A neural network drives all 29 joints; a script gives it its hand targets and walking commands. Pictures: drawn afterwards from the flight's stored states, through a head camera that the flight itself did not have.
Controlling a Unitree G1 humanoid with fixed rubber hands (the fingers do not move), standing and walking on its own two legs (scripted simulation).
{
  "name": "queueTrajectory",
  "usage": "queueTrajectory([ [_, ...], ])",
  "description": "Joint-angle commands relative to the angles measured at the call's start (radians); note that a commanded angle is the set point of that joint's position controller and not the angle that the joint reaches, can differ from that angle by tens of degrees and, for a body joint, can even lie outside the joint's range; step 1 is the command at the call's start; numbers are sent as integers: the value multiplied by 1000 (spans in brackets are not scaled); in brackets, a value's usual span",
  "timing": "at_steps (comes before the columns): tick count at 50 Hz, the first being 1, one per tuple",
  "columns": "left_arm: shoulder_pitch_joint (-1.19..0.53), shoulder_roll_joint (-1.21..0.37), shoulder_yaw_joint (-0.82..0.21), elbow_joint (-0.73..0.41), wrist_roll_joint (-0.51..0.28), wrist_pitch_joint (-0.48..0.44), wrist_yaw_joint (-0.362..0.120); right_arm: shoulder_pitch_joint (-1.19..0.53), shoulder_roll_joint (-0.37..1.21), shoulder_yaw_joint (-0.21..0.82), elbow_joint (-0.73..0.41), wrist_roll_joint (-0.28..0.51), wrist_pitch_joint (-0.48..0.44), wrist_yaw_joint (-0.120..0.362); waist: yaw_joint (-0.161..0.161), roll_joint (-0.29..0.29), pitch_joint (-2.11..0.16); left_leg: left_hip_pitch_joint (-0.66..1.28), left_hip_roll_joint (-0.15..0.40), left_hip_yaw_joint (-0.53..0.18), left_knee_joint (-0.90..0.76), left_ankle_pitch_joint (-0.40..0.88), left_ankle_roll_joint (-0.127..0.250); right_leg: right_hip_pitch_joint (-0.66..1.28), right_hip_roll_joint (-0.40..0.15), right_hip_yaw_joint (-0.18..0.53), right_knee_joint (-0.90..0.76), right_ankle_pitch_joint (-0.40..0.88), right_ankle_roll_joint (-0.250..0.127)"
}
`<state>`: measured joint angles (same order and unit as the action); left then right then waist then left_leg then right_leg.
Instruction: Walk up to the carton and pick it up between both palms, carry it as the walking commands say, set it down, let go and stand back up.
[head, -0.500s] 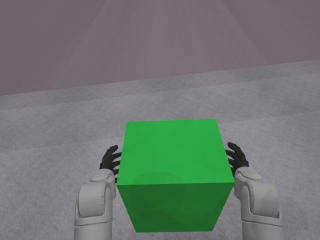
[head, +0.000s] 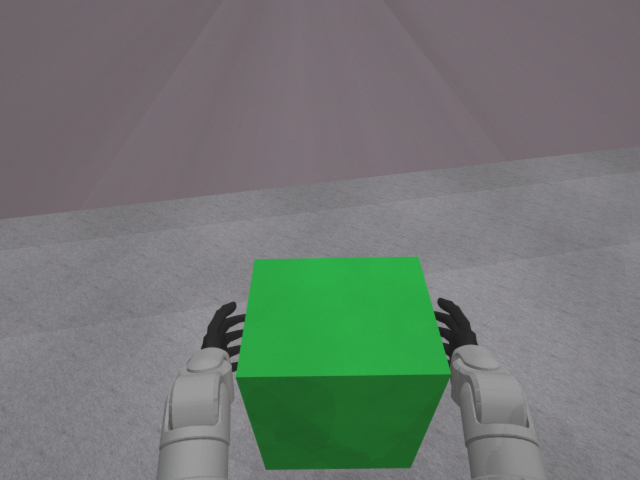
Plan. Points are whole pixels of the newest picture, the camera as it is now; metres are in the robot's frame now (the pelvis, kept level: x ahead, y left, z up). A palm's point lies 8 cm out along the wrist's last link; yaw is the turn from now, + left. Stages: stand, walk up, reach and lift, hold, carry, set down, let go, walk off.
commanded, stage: hold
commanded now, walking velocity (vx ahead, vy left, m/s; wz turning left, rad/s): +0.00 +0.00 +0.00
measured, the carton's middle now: (337, 370) +0.30 +0.02 -0.03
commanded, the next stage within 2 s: set down in 0.26 s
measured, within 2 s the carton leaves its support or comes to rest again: neither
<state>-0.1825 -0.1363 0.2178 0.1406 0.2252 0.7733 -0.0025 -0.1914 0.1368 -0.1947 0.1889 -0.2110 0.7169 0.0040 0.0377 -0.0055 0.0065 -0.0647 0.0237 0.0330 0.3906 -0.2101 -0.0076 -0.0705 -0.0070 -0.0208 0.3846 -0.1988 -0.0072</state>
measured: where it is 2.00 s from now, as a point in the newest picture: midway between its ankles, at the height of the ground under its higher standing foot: outside the picture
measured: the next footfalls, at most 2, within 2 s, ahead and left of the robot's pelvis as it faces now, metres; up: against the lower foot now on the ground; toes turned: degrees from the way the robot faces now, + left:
none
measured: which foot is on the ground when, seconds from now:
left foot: down 0.00-1.00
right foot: down 0.00-1.00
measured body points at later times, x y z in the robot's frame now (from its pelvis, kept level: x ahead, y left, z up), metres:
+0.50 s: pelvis -0.01 -0.02 +0.00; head -0.04 -0.02 +0.45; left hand +0.25 +0.18 +0.01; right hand +0.30 -0.13 +0.01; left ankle +0.01 +0.12 -0.74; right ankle +0.02 -0.12 -0.74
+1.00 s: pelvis -0.04 +0.00 -0.03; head +0.06 +0.01 +0.41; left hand +0.28 +0.19 -0.07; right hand +0.32 -0.12 -0.07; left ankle +0.01 +0.12 -0.74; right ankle +0.02 -0.12 -0.74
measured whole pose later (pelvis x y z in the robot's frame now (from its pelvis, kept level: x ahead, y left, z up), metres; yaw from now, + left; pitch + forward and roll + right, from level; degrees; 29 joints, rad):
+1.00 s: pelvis -0.04 +0.00 -0.03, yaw +0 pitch +9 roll +0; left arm -0.40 -0.15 0.42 0.44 0.33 0.41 -0.06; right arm -0.42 0.18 -0.40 0.50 -0.32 0.35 0.03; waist 0.07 -0.02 0.03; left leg -0.58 0.02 0.02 0.65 -0.24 0.00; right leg -0.59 -0.01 -0.02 0.66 -0.24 -0.01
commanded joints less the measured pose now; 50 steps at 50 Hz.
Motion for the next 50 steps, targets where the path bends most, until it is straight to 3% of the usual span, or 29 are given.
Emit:
queueTrajectory([
  [1, -514, -905, -620, -86, -246, -40, -210, -496, 829, 606, -83, 233, -30, 231, -10, 49, -219, 91, -108, -63, -53, 245, -9, 6, 127, 30, -51, 178, -46],
  [13, -521, -893, -599, -98, -243, -44, -214, -513, 840, 605, -110, 229, -26, 231, 5, 20, -243, 93, -120, -52, -46, 213, -2, 18, 122, 40, -60, 158, -36],
  [14, -354, -839, -512, -102, -192, -44, -199, -470, 920, 688, -86, 258, -6, 244, 163, 38, -264, 93, -99, -86, -45, 316, 18, 110, 102, 107, -54, 235, -29],
  [16, -366, -831, -523, -102, -196, -45, -202, -427, 884, 630, -82, 226, -11, 233, 94, 22, -225, 69, -100, -89, -55, 309, 19, 116, 105, 111, -56, 266, -25],
  [18, -415, -799, -517, -91, -191, -51, -212, -414, 855, 557, -50, 186, -27, 220, 43, 17, -170, 73, -102, -88, -62, 229, 20, 63, 97, 110, -68, 200, -25],
  [22, -523, -772, -498, -45, -185, -97, -246, -447, 889, 461, 40, 139, -71, 208, 15, -10, -133, 15, -111, -81, -43, 86, 27, 9, 74, 121, -66, 56, -25],
  [27, -617, -802, -463, 47, -177, -175, -274, -535, 945, 424, 136, 126, -142, 210, 35, -22, -190, -67, -115, -74, 8, 49, 34, -3, 69, 123, -24, 6, -22],
  [33, -693, -813, -380, 192, -114, -249, -287, -627, 957, 370, 270, 92, -221, 221, 56, 4, -233, -139, -111, -69, 58, 22, 39, -73, 76, 116, 26, -45, -26],
  [40, -696, -831, -319, 283, -63, -327, -284, -667, 924, 317, 333, 48, -306, 222, 53, 25, -309, -205, -117, -73, 114, 109, 35, -182, 95, 100, 109, 36, -31],
  [50, -730, -867, -338, 324, -57, -436, -271, -724, 883, 312, 355, 17, -414, 237, 33, 13, -515, -350, -121, -91, 241, 213, 22, -380, 127, 75, 269, 101, -34],
])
